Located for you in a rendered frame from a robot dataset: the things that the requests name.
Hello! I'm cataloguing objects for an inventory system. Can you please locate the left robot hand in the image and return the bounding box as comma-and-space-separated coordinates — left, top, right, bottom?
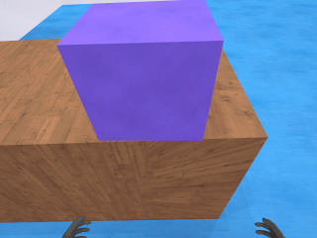
61, 215, 91, 238

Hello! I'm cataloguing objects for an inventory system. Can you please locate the right robot hand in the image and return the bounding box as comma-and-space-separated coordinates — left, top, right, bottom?
255, 217, 285, 238

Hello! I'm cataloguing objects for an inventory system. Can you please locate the carton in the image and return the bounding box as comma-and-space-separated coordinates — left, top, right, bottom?
56, 0, 224, 141

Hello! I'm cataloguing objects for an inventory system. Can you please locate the pedestal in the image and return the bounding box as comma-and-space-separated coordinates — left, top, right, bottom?
0, 38, 268, 223

